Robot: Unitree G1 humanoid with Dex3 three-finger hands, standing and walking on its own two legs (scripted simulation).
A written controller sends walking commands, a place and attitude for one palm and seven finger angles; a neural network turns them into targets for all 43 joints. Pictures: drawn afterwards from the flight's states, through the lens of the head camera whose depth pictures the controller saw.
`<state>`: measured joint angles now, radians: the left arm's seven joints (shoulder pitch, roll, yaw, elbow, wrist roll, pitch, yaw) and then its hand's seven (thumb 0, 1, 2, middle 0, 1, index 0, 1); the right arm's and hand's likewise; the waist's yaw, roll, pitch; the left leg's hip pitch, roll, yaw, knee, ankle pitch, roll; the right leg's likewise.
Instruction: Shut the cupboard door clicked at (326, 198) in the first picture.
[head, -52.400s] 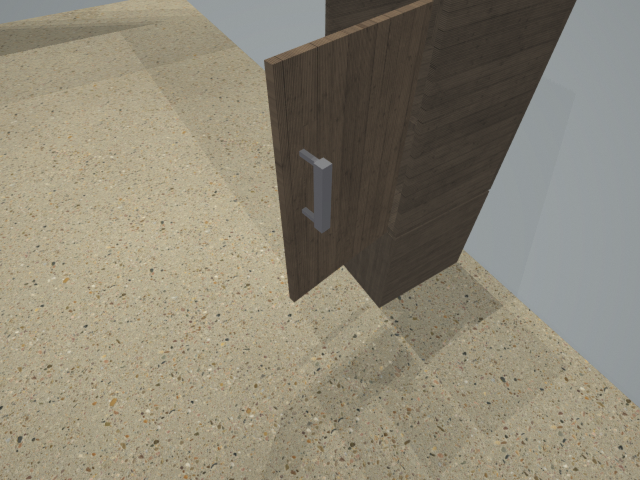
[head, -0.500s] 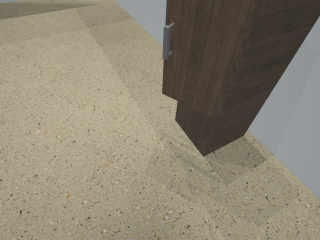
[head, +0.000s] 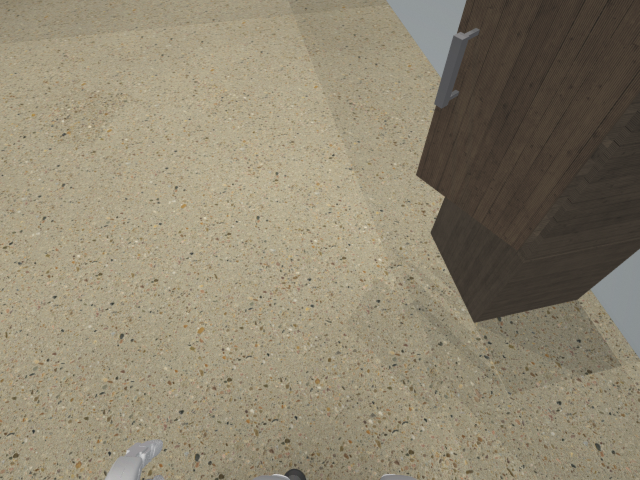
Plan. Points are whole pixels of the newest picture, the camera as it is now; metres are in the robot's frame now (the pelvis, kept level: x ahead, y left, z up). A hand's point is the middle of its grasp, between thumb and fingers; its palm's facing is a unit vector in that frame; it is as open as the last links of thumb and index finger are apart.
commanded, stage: walk to a spot facing it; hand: left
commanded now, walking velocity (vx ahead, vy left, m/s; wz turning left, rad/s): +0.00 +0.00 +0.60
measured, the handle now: (456, 69) +0.87 -0.27 +0.01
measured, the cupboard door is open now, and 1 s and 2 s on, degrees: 27 27 27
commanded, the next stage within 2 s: turn to face it in 1.42 s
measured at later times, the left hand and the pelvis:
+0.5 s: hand out of the picture -0.04 +0.20 -0.19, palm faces +0.39 -0.88 -0.26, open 7.4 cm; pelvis +0.01 -0.01 -0.02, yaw +21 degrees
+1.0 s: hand out of the picture +0.04 +0.17 -0.14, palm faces +0.63 -0.74 -0.26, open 7.4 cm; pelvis +0.13 -0.01 +0.01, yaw +39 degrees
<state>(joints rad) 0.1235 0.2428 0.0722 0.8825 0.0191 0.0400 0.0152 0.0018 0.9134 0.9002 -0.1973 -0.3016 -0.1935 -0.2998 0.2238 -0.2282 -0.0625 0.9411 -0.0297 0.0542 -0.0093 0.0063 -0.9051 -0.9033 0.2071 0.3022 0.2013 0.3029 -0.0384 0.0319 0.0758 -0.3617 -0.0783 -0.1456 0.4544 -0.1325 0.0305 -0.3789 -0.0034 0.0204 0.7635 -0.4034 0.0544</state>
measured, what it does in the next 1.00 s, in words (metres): walks ahead, turning left: right foot, then left foot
